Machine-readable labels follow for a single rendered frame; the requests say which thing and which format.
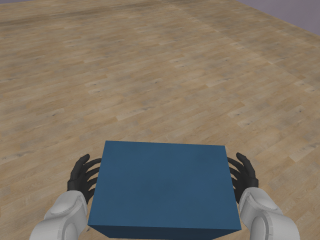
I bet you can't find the left robot hand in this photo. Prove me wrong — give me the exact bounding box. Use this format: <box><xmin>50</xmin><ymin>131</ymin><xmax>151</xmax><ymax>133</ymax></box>
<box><xmin>67</xmin><ymin>154</ymin><xmax>102</xmax><ymax>205</ymax></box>

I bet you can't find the robot right forearm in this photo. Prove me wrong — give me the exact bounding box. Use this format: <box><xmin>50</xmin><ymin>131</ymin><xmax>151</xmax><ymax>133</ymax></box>
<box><xmin>238</xmin><ymin>187</ymin><xmax>301</xmax><ymax>240</ymax></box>

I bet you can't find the right robot hand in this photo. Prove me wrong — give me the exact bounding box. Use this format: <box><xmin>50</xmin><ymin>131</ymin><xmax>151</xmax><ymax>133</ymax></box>
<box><xmin>227</xmin><ymin>152</ymin><xmax>259</xmax><ymax>204</ymax></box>

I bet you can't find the carton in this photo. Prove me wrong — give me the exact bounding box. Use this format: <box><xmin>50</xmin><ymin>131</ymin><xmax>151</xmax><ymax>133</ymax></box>
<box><xmin>87</xmin><ymin>140</ymin><xmax>242</xmax><ymax>240</ymax></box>

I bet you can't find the robot left forearm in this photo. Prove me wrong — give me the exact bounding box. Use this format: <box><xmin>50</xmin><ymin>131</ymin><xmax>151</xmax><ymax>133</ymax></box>
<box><xmin>29</xmin><ymin>190</ymin><xmax>88</xmax><ymax>240</ymax></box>

